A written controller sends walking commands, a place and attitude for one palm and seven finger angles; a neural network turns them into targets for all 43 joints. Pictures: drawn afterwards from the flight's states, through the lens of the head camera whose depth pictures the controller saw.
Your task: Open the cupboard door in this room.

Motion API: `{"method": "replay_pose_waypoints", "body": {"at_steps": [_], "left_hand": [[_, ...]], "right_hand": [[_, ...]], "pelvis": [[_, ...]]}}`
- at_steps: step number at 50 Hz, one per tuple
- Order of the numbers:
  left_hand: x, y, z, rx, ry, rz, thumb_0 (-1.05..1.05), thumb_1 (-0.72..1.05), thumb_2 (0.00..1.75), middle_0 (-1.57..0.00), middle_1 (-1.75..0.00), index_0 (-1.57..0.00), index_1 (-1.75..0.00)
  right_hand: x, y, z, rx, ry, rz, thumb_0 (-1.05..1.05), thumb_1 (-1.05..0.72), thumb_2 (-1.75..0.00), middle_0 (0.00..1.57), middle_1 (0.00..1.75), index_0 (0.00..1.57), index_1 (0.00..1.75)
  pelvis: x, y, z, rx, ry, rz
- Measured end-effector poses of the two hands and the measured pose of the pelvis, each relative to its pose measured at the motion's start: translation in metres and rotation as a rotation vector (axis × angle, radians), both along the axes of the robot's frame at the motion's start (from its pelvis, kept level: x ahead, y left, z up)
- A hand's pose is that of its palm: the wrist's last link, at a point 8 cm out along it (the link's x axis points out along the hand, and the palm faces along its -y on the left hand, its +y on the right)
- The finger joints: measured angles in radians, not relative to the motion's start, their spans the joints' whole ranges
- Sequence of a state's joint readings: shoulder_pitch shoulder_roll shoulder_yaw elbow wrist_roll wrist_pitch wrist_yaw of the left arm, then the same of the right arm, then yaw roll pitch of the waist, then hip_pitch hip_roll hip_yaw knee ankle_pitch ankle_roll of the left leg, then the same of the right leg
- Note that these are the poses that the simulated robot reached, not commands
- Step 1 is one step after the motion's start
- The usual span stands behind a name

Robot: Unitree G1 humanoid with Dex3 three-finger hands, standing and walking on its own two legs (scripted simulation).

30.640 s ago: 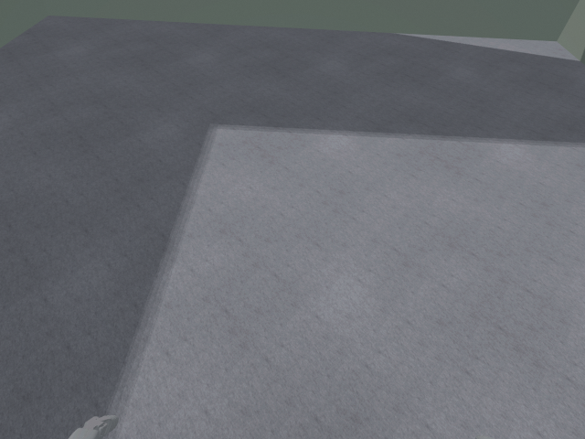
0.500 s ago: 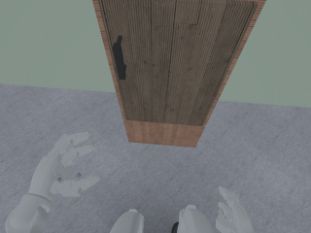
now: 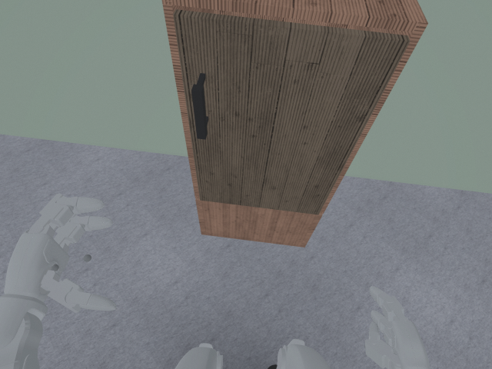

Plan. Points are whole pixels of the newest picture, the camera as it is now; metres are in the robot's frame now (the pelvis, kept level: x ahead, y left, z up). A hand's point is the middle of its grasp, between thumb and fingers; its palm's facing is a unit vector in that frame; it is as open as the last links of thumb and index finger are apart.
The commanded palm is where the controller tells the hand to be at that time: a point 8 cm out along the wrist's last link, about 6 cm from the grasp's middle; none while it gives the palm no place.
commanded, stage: raise the hand with hooked fingers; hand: left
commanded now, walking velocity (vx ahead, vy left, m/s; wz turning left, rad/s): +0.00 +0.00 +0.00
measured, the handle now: (202, 107) +0.59 +0.13 +0.04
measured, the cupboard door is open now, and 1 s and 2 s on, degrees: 0 0 0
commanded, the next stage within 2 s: move the hooked fingers beside the handle in 0.80 s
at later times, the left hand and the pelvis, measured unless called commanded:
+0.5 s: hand (88, 234) +0.30 +0.26 +0.05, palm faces -0.07 -1.00 -0.04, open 14.0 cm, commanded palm +0.27 +0.31 +0.05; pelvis +0.01 +0.00 +0.01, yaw -1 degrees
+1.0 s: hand (76, 232) +0.29 +0.28 +0.05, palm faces -0.03 -1.00 -0.04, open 14.0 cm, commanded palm +0.29 +0.31 +0.05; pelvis +0.00 +0.01 +0.00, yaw +0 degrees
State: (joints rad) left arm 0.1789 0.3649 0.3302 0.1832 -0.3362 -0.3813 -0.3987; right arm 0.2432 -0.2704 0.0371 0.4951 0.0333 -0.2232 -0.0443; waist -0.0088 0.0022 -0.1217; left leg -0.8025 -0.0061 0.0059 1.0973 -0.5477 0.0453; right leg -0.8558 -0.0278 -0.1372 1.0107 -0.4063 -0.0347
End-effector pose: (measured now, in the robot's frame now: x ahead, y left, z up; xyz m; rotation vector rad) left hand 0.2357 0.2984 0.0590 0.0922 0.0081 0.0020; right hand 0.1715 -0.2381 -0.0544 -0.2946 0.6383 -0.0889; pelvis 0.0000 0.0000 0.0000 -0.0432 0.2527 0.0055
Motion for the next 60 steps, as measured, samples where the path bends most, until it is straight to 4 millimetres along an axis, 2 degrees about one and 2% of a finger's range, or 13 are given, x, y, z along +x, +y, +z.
{"method": "replay_pose_waypoints", "body": {"at_steps": [7,15,20,27,32,42,49,54,60], "left_hand": [[0.014,0.010,-0.013,-0.012,0.099,-0.026,-0.01,-0.47,0.31,-0.30,-1.19,-0.30,-1.18],[0.035,0.020,0.004,-0.011,0.008,-0.023,-0.01,-0.49,0.30,-0.30,-1.20,-0.30,-1.19],[0.045,0.026,-0.001,-0.039,0.049,-0.028,-0.01,-0.50,0.30,-0.30,-1.20,-0.30,-1.19],[0.042,0.016,-0.009,-0.043,0.075,-0.062,-0.01,-0.50,0.30,-0.30,-1.20,-0.30,-1.20],[0.040,0.022,-0.007,-0.042,0.022,-0.017,-0.01,-0.50,0.30,-0.30,-1.20,-0.30,-1.20],[0.036,0.028,-0.004,-0.035,0.050,-0.047,-0.01,-0.50,0.30,-0.30,-1.20,-0.30,-1.20],[0.038,0.033,-0.005,-0.053,0.028,-0.026,-0.01,-0.50,0.30,-0.30,-1.20,-0.30,-1.20],[0.058,0.019,-0.012,-0.065,0.032,-0.070,-0.01,-0.50,0.30,-0.30,-1.20,-0.30,-1.20],[0.091,0.001,-0.008,-0.052,0.019,-0.102,-0.01,-0.50,0.30,-0.30,-1.20,-0.30,-1.20]], "right_hand": [[-0.005,0.003,-0.011,0.017,0.056,0.010,0.01,-0.90,-0.90,0.21,0.30,0.20,0.30],[-0.021,-0.010,-0.014,-0.009,0.112,-0.024,0.01,-0.90,-0.90,0.21,0.30,0.20,0.30],[-0.029,-0.019,-0.013,-0.019,0.133,-0.050,0.01,-0.90,-0.90,0.20,0.30,0.20,0.30],[-0.034,-0.023,-0.006,-0.033,0.132,-0.062,0.01,-0.90,-0.90,0.20,0.30,0.20,0.30],[-0.033,-0.019,-0.007,-0.036,0.137,-0.054,0.01,-0.90,-0.90,0.20,0.30,0.20,0.30],[-0.025,-0.003,-0.008,-0.007,0.111,-0.033,0.01,-0.90,-0.90,0.20,0.30,0.20,0.30],[-0.023,0.001,-0.009,-0.015,0.107,-0.015,0.01,-0.90,-0.90,0.20,0.30,0.20,0.30],[-0.026,0.000,-0.015,-0.034,0.127,-0.014,0.01,-0.90,-0.90,0.21,0.30,0.20,0.30],[-0.038,-0.004,-0.018,-0.031,0.163,-0.053,0.01,-0.90,-0.90,0.20,0.30,0.20,0.30]], "pelvis": [[0.002,-0.002,0.001,0.001,0.008,0.000],[0.005,-0.005,0.003,0.002,0.008,-0.009],[0.005,-0.005,0.004,0.004,0.014,-0.012],[0.006,-0.002,0.007,0.006,0.018,-0.023],[0.005,-0.001,0.005,0.003,0.015,-0.018],[0.004,0.004,0.006,-0.001,0.010,-0.016],[0.001,0.007,0.004,-0.004,0.011,-0.008],[-0.002,0.009,0.001,-0.007,0.018,0.002],[-0.002,0.008,0.001,-0.001,0.032,-0.009]]}}
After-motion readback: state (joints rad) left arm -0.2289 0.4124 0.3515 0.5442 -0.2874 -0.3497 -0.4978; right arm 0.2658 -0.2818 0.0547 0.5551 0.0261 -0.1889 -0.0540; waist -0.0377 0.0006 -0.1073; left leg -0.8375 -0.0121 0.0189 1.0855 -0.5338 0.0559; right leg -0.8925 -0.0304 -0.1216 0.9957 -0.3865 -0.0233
